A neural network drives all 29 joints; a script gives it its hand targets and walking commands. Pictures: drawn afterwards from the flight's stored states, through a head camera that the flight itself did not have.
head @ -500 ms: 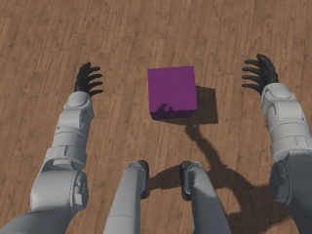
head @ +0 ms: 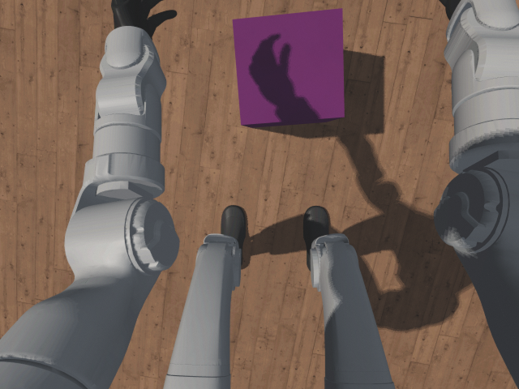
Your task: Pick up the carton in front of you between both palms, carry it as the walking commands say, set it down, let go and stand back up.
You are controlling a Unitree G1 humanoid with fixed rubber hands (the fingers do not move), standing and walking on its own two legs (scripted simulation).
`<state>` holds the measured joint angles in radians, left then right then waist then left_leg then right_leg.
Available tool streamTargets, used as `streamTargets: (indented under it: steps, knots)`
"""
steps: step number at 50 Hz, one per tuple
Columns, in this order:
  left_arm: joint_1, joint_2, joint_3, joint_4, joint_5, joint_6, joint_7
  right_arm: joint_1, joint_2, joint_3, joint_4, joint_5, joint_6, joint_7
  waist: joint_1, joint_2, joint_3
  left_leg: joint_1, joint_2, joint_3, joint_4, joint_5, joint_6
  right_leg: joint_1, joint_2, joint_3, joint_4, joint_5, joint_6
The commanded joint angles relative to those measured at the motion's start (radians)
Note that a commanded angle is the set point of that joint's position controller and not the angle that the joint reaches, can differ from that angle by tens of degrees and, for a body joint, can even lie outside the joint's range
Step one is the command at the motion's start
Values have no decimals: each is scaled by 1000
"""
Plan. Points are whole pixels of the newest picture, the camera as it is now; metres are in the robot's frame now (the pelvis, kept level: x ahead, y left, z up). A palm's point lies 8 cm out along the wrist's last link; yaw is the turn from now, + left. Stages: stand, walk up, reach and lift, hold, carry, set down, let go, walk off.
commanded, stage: reach and lift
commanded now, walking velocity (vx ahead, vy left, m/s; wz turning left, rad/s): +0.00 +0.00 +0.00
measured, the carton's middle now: (287, 80) +0.53 -0.03 -0.52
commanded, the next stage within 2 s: none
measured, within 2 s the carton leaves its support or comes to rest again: leaves its support in 1.66 s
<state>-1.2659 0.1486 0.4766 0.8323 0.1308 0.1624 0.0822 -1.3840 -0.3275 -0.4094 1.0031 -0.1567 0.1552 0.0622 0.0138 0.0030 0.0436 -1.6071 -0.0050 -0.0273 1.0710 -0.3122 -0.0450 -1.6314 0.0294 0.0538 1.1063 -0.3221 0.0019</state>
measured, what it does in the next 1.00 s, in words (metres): lowers itself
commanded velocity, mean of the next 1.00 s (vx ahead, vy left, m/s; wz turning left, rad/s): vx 0.00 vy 0.00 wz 0.00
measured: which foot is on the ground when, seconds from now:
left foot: down 0.00-1.00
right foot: down 0.00-1.00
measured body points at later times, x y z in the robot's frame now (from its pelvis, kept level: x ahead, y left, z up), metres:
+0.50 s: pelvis -0.04 +0.01 -0.22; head +0.34 -0.01 +0.02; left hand +0.53 +0.17 -0.38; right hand +0.54 -0.21 -0.38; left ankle +0.06 +0.15 -0.61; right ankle +0.05 -0.11 -0.61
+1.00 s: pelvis -0.04 +0.01 -0.28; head +0.35 -0.01 -0.07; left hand +0.55 +0.15 -0.46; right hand +0.55 -0.20 -0.46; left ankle +0.06 +0.14 -0.61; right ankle +0.05 -0.11 -0.61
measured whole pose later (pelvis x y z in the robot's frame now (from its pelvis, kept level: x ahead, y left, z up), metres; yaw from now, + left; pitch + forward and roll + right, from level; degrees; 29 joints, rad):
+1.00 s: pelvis -0.04 +0.01 -0.28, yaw +1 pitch +35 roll +2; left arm -1.65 0.32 0.14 1.14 -0.19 0.10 0.15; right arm -1.70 -0.50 -0.04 1.25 0.20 0.09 -0.04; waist -0.01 0.03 0.50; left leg -2.20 -0.06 -0.04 2.22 -0.64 -0.08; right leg -2.22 0.02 0.05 2.25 -0.64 0.02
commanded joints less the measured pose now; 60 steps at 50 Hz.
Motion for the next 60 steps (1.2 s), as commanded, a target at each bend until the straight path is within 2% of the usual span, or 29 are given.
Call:
streamTargets:
  steps: [1,5,7,14,18,19,20,22,23,24,26,30,32,33,36,37,42,44,46,49,51,56,60]
  knots:
    - [-103,67,18,-79,22,-59,0,-150,-52,-31,-93,-22,-48,-10,-4,-89,-1080,241,-77,76,84,477,-13,704,18,-14,106,775,35]
    - [-115,68,0,-67,12,-87,12,-115,-59,-22,-77,-4,-76,-30,-15,-39,-1022,188,-80,72,232,396,-22,388,30,-36,211,536,46]
    - [-126,69,-24,-55,-9,-90,19,-116,-76,2,-68,28,-85,-43,-21,-23,-1036,186,-80,66,316,433,-25,290,33,-39,276,522,50]
    - [-221,158,-175,-51,-163,-75,64,-224,-203,159,-77,188,-87,-88,-26,-30,-1248,180,-80,89,590,417,-37,231,27,-61,541,489,55]
    - [-318,215,-240,-64,-243,-51,88,-330,-262,239,-92,273,-65,-99,-23,-55,-1324,163,-81,106,697,344,-33,266,20,-78,666,437,53]
    - [-366,242,-239,-46,-260,-45,95,-365,-261,262,-93,301,-57,-104,-16,-71,-1316,227,-75,106,720,287,-20,159,21,-94,655,266,52]
    - [-369,223,-243,-26,-270,-32,95,-397,-273,288,-55,303,-50,-103,6,-59,-1247,147,-72,116,729,228,-27,163,11,-85,678,245,50]
    - [-410,245,-256,-9,-281,-24,95,-439,-274,300,-44,316,-36,-99,1,-83,-1217,76,-63,121,759,163,-27,200,7,-89,737,242,50]
    - [-440,251,-274,5,-297,-22,96,-469,-296,295,-14,318,-35,-101,-13,-85,-1184,8,-63,129,759,72,-30,221,2,-92,750,189,45]
    - [-475,254,-281,43,-303,-19,94,-480,-287,305,10,323,-29,-99,-25,-88,-1131,37,-57,125,777,58,-25,155,-3,-97,753,137,49]
    - [-513,263,-266,71,-301,-17,89,-515,-298,318,46,319,-27,-98,-9,-75,-1067,51,-53,124,823,52,-24,76,-8,-88,773,69,46]
    - [-573,283,-253,161,-285,-25,73,-575,-312,320,129,310,-33,-91,-12,-60,-916,-26,-43,116,876,-26,-23,8,-17,-76,823,-11,38]
    - [-602,292,-253,193,-283,-33,65,-598,-313,326,154,310,-40,-88,-11,-52,-868,-41,-41,112,905,-30,-24,-10,-21,-70,850,-17,37]
    - [-622,302,-259,197,-283,-40,63,-618,-317,320,145,312,-45,-88,-21,-45,-841,-31,-39,104,917,-34,-21,-49,-20,-72,858,-27,38]
    - [-677,307,-276,196,-282,-58,62,-653,-334,318,139,330,-64,-88,-27,9,-833,12,-42,99,962,39,-20,-58,-21,-62,893,29,30]
    - [-691,304,-278,183,-285,-63,63,-662,-340,327,138,334,-70,-90,-23,8,-837,-6,-45,100,971,55,-20,-29,-20,-57,907,54,26]
    - [-706,299,-339,176,-339,-77,59,-653,-337,341,155,346,-86,-102,-66,-1,-875,28,-52,92,1023,149,-18,47,-13,-63,953,178,24]
    - [-690,290,-352,178,-350,-79,61,-645,-320,347,144,353,-87,-104,-64,-3,-900,52,-57,94,1035,186,-14,66,-9,-65,962,214,25]
    - [-649,285,-345,196,-344,-79,67,-627,-297,359,136,362,-85,-103,-41,-14,-926,60,-63,102,1040,200,-9,91,-5,-67,970,231,28]
    - [-591,282,-314,231,-314,-78,70,-591,-269,361,149,358,-79,-97,-14,-34,-870,-9,-67,109,1029,168,-6,87,-1,-63,973,220,32]
    - [-579,279,-295,229,-294,-80,69,-582,-260,355,147,348,-79,-95,-10,-38,-844,-40,-68,109,1024,152,-5,70,2,-60,969,208,34]
    - [-616,261,-295,193,-287,-83,68,-590,-255,340,145,329,-79,-100,-33,-19,-819,-22,-70,100,1015,126,-7,11,5,-66,951,151,33]
    - [-683,164,-343,172,-307,-72,53,-640,-174,367,142,333,-72,-88,-53,0,-786,14,-80,94,1006,82,-7,-10,12,-73,935,88,22]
